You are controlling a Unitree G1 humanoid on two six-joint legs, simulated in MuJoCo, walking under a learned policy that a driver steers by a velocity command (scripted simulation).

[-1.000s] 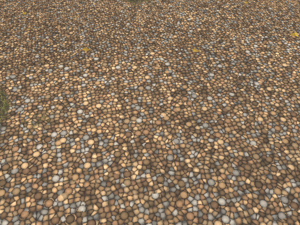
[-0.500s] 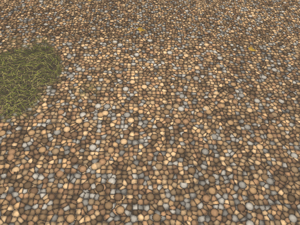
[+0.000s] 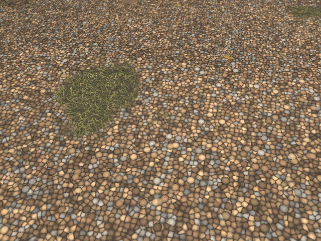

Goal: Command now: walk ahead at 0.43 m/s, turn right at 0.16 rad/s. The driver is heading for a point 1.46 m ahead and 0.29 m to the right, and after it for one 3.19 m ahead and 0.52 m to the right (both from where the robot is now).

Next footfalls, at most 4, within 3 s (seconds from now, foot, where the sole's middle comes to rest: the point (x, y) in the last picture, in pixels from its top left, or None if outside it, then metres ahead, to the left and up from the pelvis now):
0.08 left None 0.16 0.15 -0.78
0.60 right None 0.43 -0.14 -0.78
1.08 left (204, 185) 0.76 -0.06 -0.78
1.54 right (253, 201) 0.70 -0.27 -0.78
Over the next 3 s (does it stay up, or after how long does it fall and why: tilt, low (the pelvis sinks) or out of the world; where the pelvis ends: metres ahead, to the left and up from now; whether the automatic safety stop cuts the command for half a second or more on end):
stays up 0.84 -0.26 0.00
